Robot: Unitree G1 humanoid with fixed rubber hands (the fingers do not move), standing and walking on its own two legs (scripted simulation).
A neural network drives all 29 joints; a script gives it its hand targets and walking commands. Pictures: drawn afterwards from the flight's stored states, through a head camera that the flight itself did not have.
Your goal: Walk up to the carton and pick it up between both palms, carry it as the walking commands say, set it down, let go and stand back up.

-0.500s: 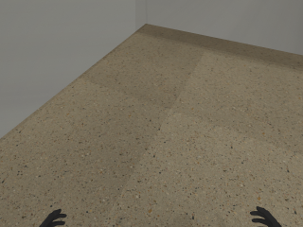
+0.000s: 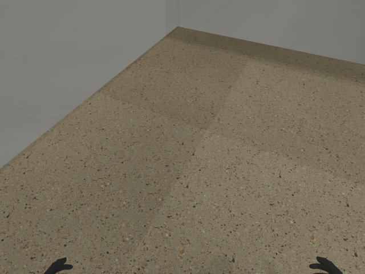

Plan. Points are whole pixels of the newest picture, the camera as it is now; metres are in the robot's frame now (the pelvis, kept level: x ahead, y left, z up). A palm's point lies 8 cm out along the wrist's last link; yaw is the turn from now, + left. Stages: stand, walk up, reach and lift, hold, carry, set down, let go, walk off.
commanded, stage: walk up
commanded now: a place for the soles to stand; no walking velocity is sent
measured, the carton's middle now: out of the picture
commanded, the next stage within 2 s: none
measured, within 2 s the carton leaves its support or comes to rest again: neither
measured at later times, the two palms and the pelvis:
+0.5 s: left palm out of the picture +0.06 +0.42 -0.09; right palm (297, 257) +0.18 -0.22 -0.05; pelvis -0.02 +0.07 +0.00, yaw +14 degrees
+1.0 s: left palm out of the picture -0.17 +0.48 -0.04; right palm (205, 225) +0.27 -0.04 -0.09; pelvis -0.04 +0.12 +0.00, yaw +36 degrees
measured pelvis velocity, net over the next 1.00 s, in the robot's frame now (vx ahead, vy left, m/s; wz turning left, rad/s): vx -0.04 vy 0.12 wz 0.63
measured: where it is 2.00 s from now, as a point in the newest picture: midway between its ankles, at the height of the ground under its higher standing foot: outside the picture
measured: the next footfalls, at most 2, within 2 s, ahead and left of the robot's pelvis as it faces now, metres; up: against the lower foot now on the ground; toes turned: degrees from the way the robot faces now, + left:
right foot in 0.58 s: +0.08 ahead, +0.01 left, +0.00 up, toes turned +17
left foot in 1.04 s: -0.10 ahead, +0.31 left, +0.00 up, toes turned +41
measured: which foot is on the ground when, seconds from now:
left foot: down 0.00-0.58, up 0.60-1.00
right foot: down 0.00-0.22, up 0.24-0.56, down 0.58-1.00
